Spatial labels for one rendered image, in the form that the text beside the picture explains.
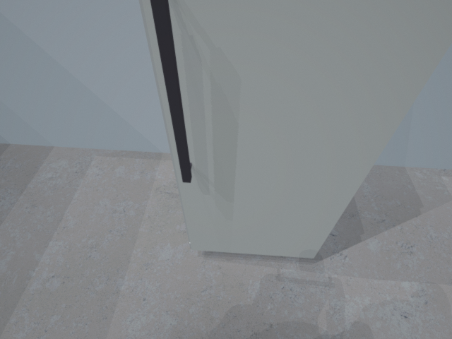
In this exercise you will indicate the handle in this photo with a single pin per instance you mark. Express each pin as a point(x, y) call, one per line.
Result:
point(163, 28)

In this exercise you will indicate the fridge door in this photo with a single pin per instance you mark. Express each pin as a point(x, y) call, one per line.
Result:
point(287, 106)

